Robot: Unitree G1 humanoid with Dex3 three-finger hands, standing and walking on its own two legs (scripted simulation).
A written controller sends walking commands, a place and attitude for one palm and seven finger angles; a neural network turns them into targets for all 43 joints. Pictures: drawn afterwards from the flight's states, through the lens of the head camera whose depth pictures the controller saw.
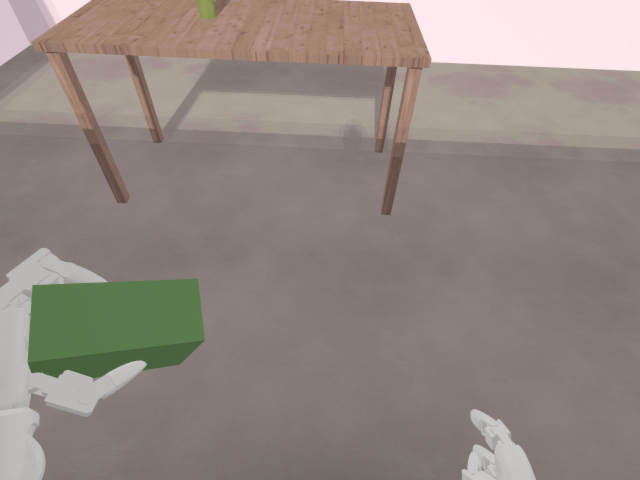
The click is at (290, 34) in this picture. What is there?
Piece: table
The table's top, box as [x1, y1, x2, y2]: [31, 0, 431, 67]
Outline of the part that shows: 31,42 35,50 39,51 429,67 431,59 409,3 367,1 214,0 216,17 213,19 201,19 199,17 196,0 91,0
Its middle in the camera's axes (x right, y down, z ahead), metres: -0.29 -0.83 +1.49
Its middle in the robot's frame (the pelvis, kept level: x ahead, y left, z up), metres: +1.66 +0.39 -0.06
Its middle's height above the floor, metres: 0.72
